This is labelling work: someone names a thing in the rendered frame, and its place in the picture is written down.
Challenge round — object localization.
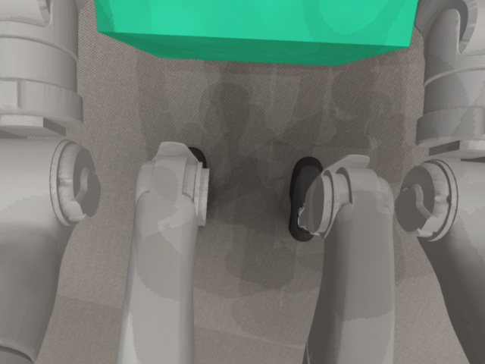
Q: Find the robot right thigh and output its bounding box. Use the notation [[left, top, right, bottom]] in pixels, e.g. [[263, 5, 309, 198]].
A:
[[302, 167, 395, 364]]

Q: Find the robot right forearm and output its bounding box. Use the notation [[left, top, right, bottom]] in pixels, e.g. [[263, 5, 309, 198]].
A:
[[414, 0, 485, 163]]

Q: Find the carton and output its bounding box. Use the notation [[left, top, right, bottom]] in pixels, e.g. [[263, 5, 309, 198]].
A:
[[94, 0, 418, 66]]

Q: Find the right robot upper arm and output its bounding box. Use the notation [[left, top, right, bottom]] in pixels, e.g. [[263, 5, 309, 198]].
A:
[[395, 159, 485, 364]]

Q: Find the robot left shin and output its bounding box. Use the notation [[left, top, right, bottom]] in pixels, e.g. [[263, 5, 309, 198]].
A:
[[134, 142, 198, 209]]

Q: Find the robot left forearm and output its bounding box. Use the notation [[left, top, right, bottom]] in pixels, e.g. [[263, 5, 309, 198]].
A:
[[0, 0, 89, 139]]

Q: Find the left robot upper arm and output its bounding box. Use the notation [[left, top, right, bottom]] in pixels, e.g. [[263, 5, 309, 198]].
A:
[[0, 139, 101, 364]]

